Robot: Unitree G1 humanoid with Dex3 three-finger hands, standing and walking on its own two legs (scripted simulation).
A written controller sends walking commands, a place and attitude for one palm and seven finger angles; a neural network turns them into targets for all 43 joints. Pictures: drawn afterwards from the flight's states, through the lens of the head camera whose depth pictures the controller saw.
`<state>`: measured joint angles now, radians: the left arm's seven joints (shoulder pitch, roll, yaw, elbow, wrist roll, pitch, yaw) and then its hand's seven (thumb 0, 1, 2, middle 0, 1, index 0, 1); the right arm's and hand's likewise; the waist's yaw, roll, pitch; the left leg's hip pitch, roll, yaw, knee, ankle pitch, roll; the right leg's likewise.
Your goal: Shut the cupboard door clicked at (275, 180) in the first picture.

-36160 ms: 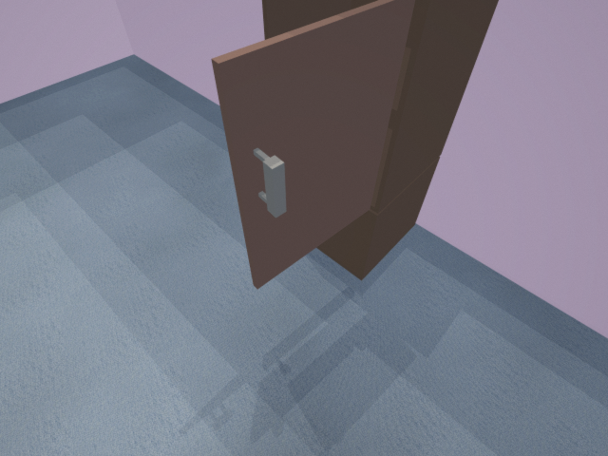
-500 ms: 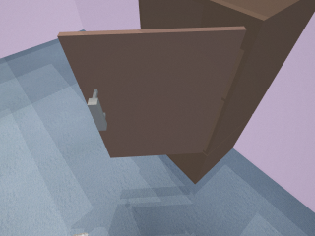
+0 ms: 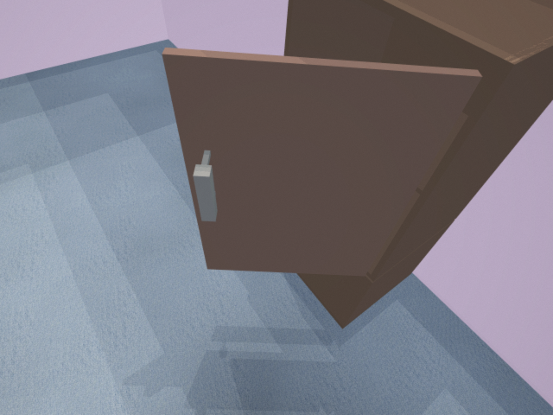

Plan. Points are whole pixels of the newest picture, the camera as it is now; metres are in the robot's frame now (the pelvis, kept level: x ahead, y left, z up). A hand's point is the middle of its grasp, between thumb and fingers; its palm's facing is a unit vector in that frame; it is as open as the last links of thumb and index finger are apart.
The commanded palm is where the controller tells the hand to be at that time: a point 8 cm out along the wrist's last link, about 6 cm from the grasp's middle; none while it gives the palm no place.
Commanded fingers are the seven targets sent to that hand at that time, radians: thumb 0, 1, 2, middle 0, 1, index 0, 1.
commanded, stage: come to a stop and stand still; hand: left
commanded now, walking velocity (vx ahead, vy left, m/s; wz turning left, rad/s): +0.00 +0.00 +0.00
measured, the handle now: (208, 185) +0.47 +0.17 +0.02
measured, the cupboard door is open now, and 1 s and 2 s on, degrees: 53 53 53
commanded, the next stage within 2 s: look again from close up in 0.28 s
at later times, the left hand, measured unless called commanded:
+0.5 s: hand out of the picture -0.02 +0.15 -0.18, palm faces -0.01 -0.98 -0.18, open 7.3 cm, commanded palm none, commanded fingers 0.00 0.90 0.90 -0.20 -0.30 -0.20 -0.30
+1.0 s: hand out of the picture +0.02 +0.18 -0.17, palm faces -0.01 -0.97 -0.25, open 7.4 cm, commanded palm +0.09 +0.22 -0.07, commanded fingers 0.00 0.90 0.90 -0.22 -0.32 -0.22 -0.32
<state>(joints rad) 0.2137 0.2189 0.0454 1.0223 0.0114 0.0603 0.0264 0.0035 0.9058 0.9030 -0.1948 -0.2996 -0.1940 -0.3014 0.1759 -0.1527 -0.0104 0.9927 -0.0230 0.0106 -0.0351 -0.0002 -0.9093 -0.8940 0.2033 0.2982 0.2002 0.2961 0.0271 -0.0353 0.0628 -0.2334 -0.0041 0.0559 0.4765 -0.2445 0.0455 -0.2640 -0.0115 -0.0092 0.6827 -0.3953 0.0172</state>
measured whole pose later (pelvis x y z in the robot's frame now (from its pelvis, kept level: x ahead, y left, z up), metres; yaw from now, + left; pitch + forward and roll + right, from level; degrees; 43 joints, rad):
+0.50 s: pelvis -0.02 -0.01 +0.00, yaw +0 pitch -1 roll -1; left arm 0.30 0.14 -0.02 1.10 0.01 -0.02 0.04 0.01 0.92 0.90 -0.20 -0.30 -0.20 -0.30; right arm 0.33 -0.18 -0.01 1.08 -0.02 -0.01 -0.02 0.00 -0.91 -0.89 0.20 0.30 0.20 0.30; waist -0.03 0.01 0.04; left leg -0.27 0.01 0.05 0.51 -0.23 0.02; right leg -0.18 0.01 -0.01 0.48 -0.29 0.00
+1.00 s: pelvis -0.01 -0.01 +0.00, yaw -1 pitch +0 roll +0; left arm 0.25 0.19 -0.01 1.07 0.01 -0.02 0.04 0.00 0.90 0.90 -0.20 -0.30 -0.20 -0.30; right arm 0.22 -0.22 0.00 1.08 -0.02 -0.03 -0.02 0.00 -0.92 -0.89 0.20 0.30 0.20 0.30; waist 0.00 0.01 0.03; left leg -0.24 0.00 0.07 0.48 -0.24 0.02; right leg -0.17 -0.01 0.01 0.50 -0.32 0.00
